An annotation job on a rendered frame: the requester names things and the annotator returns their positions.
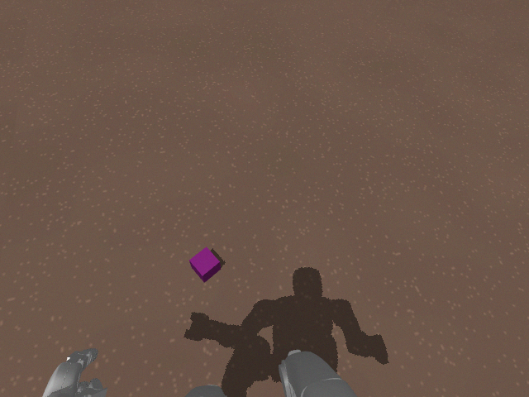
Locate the left robot hand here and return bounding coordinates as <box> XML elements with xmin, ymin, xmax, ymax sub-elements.
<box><xmin>42</xmin><ymin>348</ymin><xmax>107</xmax><ymax>397</ymax></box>

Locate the cube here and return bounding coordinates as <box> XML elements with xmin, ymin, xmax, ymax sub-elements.
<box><xmin>189</xmin><ymin>247</ymin><xmax>221</xmax><ymax>283</ymax></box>

